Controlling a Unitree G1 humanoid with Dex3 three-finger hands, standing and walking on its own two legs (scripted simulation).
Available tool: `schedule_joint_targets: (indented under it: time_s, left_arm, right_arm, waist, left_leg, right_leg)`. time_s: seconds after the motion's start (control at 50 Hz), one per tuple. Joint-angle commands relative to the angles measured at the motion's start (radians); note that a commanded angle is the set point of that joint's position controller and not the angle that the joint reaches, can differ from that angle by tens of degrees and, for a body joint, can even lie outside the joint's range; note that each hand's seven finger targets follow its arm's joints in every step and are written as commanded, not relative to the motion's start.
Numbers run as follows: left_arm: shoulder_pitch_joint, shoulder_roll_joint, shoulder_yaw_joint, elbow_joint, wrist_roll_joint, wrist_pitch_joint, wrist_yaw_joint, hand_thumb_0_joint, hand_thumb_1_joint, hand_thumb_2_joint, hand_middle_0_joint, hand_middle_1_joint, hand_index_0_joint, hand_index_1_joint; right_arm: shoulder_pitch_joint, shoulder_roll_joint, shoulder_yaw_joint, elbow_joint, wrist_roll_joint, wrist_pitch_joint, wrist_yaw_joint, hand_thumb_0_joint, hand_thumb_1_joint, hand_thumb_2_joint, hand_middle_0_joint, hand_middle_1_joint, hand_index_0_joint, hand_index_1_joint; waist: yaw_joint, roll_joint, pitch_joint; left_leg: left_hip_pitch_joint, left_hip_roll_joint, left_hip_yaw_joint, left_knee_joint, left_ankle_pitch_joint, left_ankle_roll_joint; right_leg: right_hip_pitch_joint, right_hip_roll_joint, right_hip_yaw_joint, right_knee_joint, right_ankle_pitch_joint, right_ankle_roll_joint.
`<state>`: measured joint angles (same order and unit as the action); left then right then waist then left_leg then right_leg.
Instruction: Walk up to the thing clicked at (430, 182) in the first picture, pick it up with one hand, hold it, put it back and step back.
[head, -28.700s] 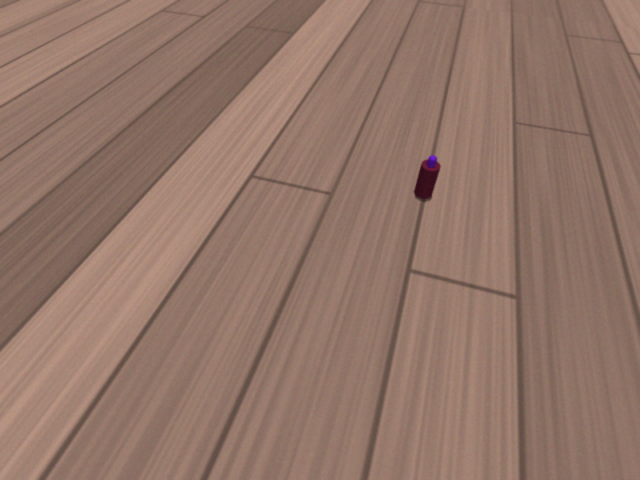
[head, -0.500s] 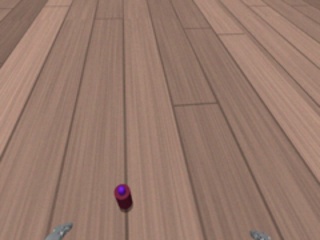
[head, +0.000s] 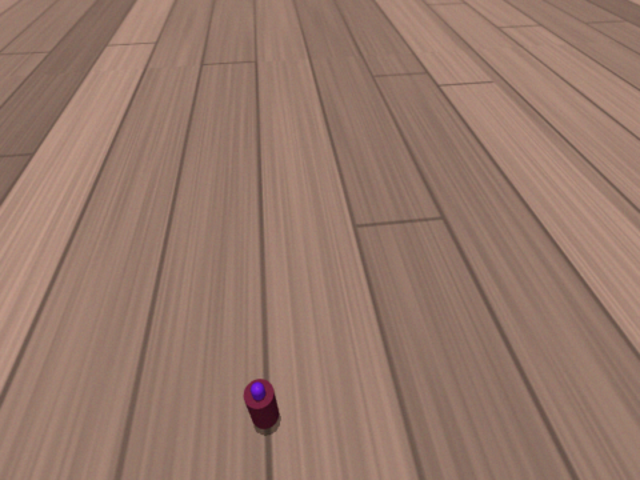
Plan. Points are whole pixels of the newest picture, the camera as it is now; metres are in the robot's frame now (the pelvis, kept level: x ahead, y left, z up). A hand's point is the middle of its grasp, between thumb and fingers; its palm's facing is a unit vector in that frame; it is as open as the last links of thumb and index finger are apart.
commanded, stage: stand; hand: left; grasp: from the side
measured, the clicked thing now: (261, 401) +0.47 +0.20 -0.67
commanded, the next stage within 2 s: step back in 1.42 s
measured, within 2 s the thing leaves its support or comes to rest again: neither
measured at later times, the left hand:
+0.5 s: hand out of the picture +0.07 +0.24 -0.16, palm faces -0.03 -0.94 -0.34, open 7.4 cm
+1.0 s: hand out of the picture +0.10 +0.24 -0.15, palm faces -0.03 -0.94 -0.33, open 7.4 cm
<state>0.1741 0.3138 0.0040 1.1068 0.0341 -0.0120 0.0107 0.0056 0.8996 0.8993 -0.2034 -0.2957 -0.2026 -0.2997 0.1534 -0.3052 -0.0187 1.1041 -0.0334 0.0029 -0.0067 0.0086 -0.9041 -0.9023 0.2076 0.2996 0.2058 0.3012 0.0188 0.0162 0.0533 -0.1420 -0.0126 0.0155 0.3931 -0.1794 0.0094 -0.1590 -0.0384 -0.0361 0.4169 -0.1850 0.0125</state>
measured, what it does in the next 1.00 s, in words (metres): stands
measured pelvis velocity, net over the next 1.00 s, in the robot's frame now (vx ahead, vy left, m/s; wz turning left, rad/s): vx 0.03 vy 0.00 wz -0.02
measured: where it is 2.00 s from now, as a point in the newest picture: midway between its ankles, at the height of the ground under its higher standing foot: outside the picture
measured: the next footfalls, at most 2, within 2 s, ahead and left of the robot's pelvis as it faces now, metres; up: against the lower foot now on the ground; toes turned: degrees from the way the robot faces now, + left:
left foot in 1.80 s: -0.01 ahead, +0.13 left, +0.00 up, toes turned -3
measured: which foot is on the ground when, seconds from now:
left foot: down 0.00-1.00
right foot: down 0.00-1.00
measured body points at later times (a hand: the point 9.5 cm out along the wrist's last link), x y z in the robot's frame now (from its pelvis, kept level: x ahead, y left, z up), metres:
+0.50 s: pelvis +0.01 -0.01 +0.00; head +0.01 -0.01 +0.45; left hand +0.07 +0.29 -0.13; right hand +0.06 -0.30 -0.14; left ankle +0.03 +0.11 -0.74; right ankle +0.03 -0.13 -0.74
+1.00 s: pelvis +0.03 +0.00 +0.01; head +0.03 +0.00 +0.46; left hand +0.11 +0.29 -0.13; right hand +0.09 -0.30 -0.13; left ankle +0.03 +0.11 -0.74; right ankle +0.03 -0.13 -0.74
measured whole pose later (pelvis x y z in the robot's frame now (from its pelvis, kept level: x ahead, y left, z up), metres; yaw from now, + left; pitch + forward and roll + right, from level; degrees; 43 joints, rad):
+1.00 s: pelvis +0.03 +0.00 +0.01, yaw -1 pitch -3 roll +0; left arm 0.10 0.33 0.01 1.16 0.02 -0.02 0.00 0.00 0.90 0.90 -0.20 -0.30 -0.20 -0.30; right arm 0.11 -0.33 -0.01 1.16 -0.02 -0.01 -0.01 0.01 -0.91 -0.90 0.21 0.30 0.20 0.30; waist 0.00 0.00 0.05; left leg -0.09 0.00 0.03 0.30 -0.17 0.00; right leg -0.11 -0.02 -0.02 0.31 -0.16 0.01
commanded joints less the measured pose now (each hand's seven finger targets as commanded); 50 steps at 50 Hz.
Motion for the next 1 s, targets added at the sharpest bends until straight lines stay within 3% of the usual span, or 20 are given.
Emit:
schedule_joint_targets:
  time_s: [0.0, 0.06, 0.12, 0.26, 0.3, 0.36, 0.42, 0.62, 0.86, 0.92, 0.98]
  left_arm:
    - [-0.065, 0.205, 0.034, -0.043, -0.007, -0.024, 0.018, 0.0, 0.9, 0.9, -0.2, -0.3, -0.2, -0.301]
    - [-0.067, 0.21, 0.035, -0.032, -0.009, -0.025, 0.018, 0.0, 0.9, 0.9, -0.2, -0.3, -0.2, -0.301]
    - [-0.077, 0.215, 0.035, -0.021, -0.01, -0.021, 0.018, 0.0, 0.9, 0.9, -0.2, -0.3, -0.2, -0.301]
    - [-0.077, 0.222, 0.035, -0.004, -0.012, -0.02, 0.014, 0.0, 0.9, 0.9, -0.2, -0.3, -0.2, -0.301]
    - [-0.081, 0.222, 0.035, -0.005, -0.014, -0.018, 0.013, 0.0, 0.9, 0.9, -0.2, -0.3, -0.2, -0.301]
    - [-0.087, 0.218, 0.034, -0.002, -0.014, -0.022, 0.012, 0.0, 0.9, 0.9, -0.2, -0.3, -0.2, -0.301]
    - [-0.096, 0.219, 0.034, 0.001, -0.015, -0.021, 0.012, 0.0, 0.9, 0.9, -0.2, -0.3, -0.2, -0.301]
    - [-0.104, 0.211, 0.032, 0.005, -0.019, -0.024, 0.012, 0.0, 0.9, 0.9, -0.2, -0.3, -0.2, -0.301]
    - [-0.119, 0.218, 0.037, 0.0, -0.02, -0.02, 0.009, 0.0, 0.9, 0.9, -0.2, -0.3, -0.2, -0.301]
    - [-0.117, 0.214, 0.036, 0.002, -0.019, -0.019, 0.008, 0.0, 0.9, 0.9, -0.2, -0.3, -0.2, -0.3]
    - [-0.121, 0.217, 0.036, -0.003, -0.019, -0.021, 0.007, 0.0, 0.9, 0.9, -0.2, -0.3, -0.2, -0.3]
  right_arm:
    - [-0.047, -0.188, -0.034, -0.043, 0.006, -0.023, -0.008, 0.0, -0.9, -0.9, 0.2, 0.3, 0.2, 0.3]
    - [-0.052, -0.196, -0.034, -0.034, 0.007, -0.024, -0.007, 0.0, -0.9, -0.9, 0.2, 0.3, 0.2, 0.3]
    - [-0.053, -0.196, -0.032, -0.023, 0.007, -0.02, -0.007, 0.0, -0.9, -0.9, 0.2, 0.3, 0.2, 0.3]
    - [-0.045, -0.205, -0.03, -0.009, 0.01, -0.019, -0.005, 0.0, -0.9, -0.9, 0.2, 0.3, 0.2, 0.3]
    - [-0.047, -0.206, -0.028, -0.009, 0.009, -0.02, -0.005, 0.0, -0.9, -0.9, 0.2, 0.3, 0.2, 0.3]
    - [-0.056, -0.211, -0.026, -0.01, 0.01, -0.024, -0.006, 0.0, -0.9, -0.9, 0.2, 0.3, 0.2, 0.3]
    - [-0.051, -0.214, -0.024, -0.004, 0.012, -0.024, -0.008, 0.0, -0.9, -0.9, 0.2, 0.3, 0.2, 0.3]
    - [-0.061, -0.227, -0.024, 0.002, 0.014, -0.029, -0.01, 0.0, -0.9, -0.9, 0.2, 0.3, 0.2, 0.3]
    - [-0.077, -0.23, -0.025, 0.001, 0.014, -0.032, -0.011, 0.0, -0.9, -0.9, 0.2, 0.3, 0.2, 0.3]
    - [-0.086, -0.228, -0.024, 0.0, 0.014, -0.03, -0.01, 0.0, -0.9, -0.9, 0.2, 0.3, 0.2, 0.3]
    - [-0.093, -0.231, -0.027, -0.002, 0.015, -0.032, -0.009, 0.0, -0.9, -0.9, 0.2, 0.3, 0.2, 0.3]
  waist:
    - [-0.012, -0.032, -0.015]
    - [-0.013, -0.018, -0.026]
    - [-0.013, -0.018, 0.006]
    - [-0.014, -0.015, 0.0]
    - [-0.011, 0.004, -0.002]
    - [-0.011, -0.005, -0.036]
    - [-0.014, -0.007, -0.023]
    - [-0.016, -0.017, -0.067]
    - [-0.018, -0.003, -0.05]
    - [-0.015, -0.006, -0.038]
    - [-0.015, -0.013, -0.065]
  left_leg:
    - [-0.011, 0.106, -0.118, -0.116, -0.054, 0.01]
    - [0.0, 0.11, -0.116, -0.12, -0.039, 0.009]
    - [-0.026, 0.107, -0.113, -0.131, -0.088, 0.006]
    - [-0.017, 0.11, -0.108, -0.132, -0.087, 0.006]
    - [-0.036, 0.115, -0.113, -0.141, -0.101, 0.008]
    - [-0.008, 0.122, -0.106, -0.132, -0.033, 0.009]
    - [-0.019, 0.123, -0.108, -0.14, -0.04, 0.008]
    - [0.048, 0.137, -0.093, -0.129, 0.1, 0.011]
    - [0.035, 0.14, -0.09, -0.157, 0.086, 0.003]
    - [0.039, 0.142, -0.095, -0.163, 0.048, 0.002]
    - [0.06, 0.146, -0.094, -0.155, 0.089, 0.005]
  right_leg:
    - [-0.018, -0.086, 0.123, -0.131, -0.064, -0.026]
    - [-0.01, -0.089, 0.125, -0.14, -0.039, -0.025]
    - [-0.026, -0.085, 0.127, -0.152, -0.093, -0.023]
    - [-0.032, -0.089, 0.14, -0.165, -0.117, -0.027]
    - [-0.016, -0.087, 0.136, -0.158, -0.096, -0.028]
    - [0.01, -0.092, 0.135, -0.149, -0.028, -0.03]
    - [0.01, -0.088, 0.132, -0.15, -0.024, -0.028]
    - [0.057, -0.099, 0.125, -0.146, 0.149, -0.024]
    - [0.066, -0.098, 0.123, -0.151, 0.131, -0.023]
    - [0.044, -0.091, 0.119, -0.157, 0.077, -0.022]
    - [0.056, -0.095, 0.12, -0.154, 0.12, -0.025]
